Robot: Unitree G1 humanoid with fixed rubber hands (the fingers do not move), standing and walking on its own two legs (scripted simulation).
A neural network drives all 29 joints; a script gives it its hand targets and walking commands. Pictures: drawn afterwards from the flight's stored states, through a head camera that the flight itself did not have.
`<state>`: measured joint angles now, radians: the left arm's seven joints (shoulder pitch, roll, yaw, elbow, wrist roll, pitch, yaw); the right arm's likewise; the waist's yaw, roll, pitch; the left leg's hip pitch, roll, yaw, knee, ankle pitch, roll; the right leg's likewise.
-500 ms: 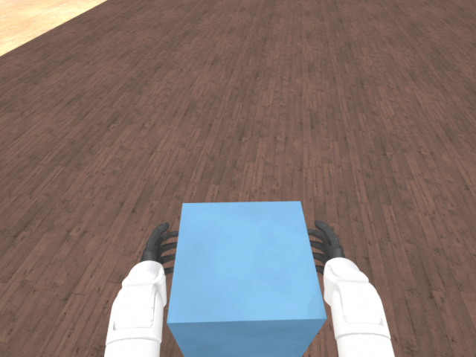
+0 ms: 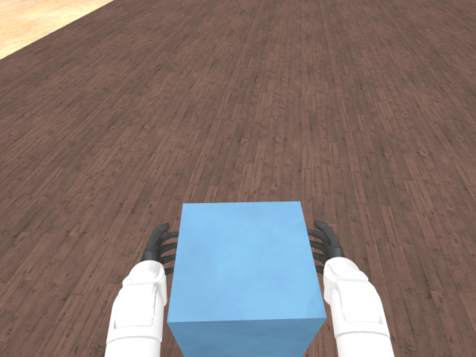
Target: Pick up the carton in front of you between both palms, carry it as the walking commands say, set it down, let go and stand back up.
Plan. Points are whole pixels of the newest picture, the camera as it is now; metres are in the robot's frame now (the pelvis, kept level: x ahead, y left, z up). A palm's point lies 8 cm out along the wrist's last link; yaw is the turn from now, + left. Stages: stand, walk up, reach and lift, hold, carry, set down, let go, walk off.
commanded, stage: carry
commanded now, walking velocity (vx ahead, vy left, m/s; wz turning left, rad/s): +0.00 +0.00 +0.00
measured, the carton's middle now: (242, 286) +0.29 +0.00 -0.04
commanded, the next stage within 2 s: hold in 0.12 s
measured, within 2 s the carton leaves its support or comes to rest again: neither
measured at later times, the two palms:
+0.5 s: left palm (175, 258) +0.30 +0.11 +0.04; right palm (362, 290) +0.24 -0.18 +0.05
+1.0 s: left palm (172, 255) +0.35 +0.13 -0.02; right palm (331, 278) +0.29 -0.16 -0.01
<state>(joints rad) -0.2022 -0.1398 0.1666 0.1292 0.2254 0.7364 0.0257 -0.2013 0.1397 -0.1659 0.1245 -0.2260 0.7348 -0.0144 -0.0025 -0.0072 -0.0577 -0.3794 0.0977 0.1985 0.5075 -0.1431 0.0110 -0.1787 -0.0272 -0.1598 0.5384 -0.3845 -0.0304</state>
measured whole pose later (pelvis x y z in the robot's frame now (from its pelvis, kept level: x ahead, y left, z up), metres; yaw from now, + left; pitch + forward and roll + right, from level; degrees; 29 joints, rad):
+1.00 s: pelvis -0.03 +0.07 -0.01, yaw -13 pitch +4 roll +0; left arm -0.58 -0.20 0.50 0.54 0.43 0.47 0.00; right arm -0.61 0.15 -0.54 0.63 -0.47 0.40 0.09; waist 0.02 -0.05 0.10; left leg -0.51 -0.05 -0.04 0.62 -0.18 0.01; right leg -0.40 0.02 0.16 0.68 -0.35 0.02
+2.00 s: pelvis -0.08 +0.06 -0.26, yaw -17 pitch +47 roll -4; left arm -0.98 0.02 0.48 0.62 0.21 0.28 0.04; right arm -1.08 -0.01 -0.38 0.78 -0.14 0.22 -0.10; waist 0.09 -0.07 -0.12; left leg -2.07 -0.08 -0.13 1.64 -0.39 -0.07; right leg -1.95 0.17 0.08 1.72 -0.61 0.08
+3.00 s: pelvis -0.10 +0.05 -0.37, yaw -19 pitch +43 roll +1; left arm -1.27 0.18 0.55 0.85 0.15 0.23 -0.02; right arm -1.49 -0.17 -0.15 1.08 -0.05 0.21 -0.17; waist 0.17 -0.09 0.24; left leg -2.31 0.00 -0.08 2.02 -0.46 -0.08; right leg -2.23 0.24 0.07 2.12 -0.65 0.07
